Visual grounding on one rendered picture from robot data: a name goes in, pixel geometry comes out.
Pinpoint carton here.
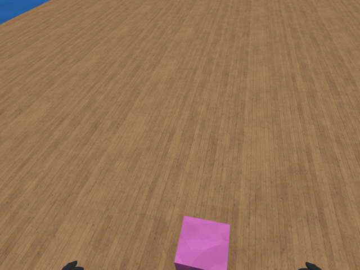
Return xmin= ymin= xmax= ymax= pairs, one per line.
xmin=174 ymin=216 xmax=230 ymax=270

